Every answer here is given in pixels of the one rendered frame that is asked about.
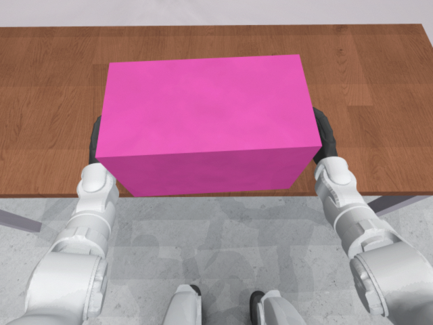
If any robot left thigh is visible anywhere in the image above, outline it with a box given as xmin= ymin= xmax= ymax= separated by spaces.
xmin=161 ymin=291 xmax=202 ymax=325

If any robot left upper arm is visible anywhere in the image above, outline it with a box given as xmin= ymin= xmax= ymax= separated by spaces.
xmin=6 ymin=252 xmax=108 ymax=325

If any robot left foot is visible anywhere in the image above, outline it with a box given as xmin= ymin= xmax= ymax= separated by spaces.
xmin=190 ymin=285 xmax=202 ymax=297

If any robot left forearm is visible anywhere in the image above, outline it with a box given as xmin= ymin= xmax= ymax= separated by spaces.
xmin=24 ymin=163 xmax=119 ymax=313

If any robot right hand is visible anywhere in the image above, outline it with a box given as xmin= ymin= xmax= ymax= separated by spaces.
xmin=313 ymin=107 xmax=338 ymax=165

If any table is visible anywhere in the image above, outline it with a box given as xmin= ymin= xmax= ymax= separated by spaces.
xmin=0 ymin=24 xmax=433 ymax=232

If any robot right upper arm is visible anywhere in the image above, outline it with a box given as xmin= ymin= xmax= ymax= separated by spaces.
xmin=349 ymin=241 xmax=433 ymax=325

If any robot left hand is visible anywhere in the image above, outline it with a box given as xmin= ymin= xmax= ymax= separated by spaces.
xmin=89 ymin=116 xmax=101 ymax=165

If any carton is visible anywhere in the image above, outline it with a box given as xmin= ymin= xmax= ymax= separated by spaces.
xmin=95 ymin=54 xmax=322 ymax=197

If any robot right forearm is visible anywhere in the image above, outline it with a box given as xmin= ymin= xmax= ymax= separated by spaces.
xmin=314 ymin=156 xmax=433 ymax=276

